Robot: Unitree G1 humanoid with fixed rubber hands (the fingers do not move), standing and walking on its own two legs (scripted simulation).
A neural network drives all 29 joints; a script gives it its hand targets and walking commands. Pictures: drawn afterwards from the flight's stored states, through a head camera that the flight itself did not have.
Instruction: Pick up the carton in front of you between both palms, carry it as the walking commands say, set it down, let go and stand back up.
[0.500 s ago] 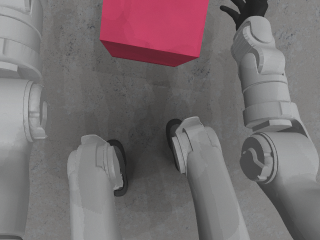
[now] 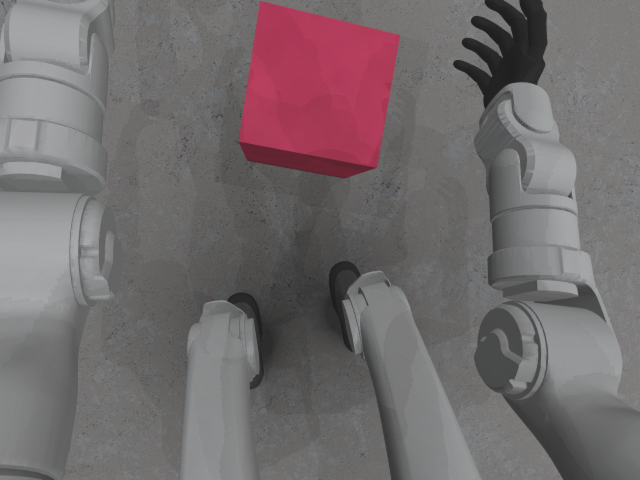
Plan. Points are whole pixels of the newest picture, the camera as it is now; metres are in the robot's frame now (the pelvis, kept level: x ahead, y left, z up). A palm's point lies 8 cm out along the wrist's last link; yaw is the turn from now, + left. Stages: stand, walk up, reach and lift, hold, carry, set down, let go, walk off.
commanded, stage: set down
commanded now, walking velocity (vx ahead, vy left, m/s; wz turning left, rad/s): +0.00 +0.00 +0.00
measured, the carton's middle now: (311, 108) +0.56 -0.08 -0.43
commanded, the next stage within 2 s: let go in 0.18 s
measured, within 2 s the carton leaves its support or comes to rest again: neither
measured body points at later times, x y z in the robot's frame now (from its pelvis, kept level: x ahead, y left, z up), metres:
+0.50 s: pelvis +0.04 -0.01 +0.12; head +0.32 +0.02 +0.47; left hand +0.53 +0.18 +0.00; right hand +0.44 -0.22 +0.01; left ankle +0.07 +0.11 -0.52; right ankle +0.11 -0.13 -0.52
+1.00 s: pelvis +0.10 -0.02 +0.20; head +0.21 +0.00 +0.63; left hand +0.37 +0.19 +0.10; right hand +0.29 -0.25 +0.13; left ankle +0.07 +0.11 -0.52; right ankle +0.11 -0.13 -0.52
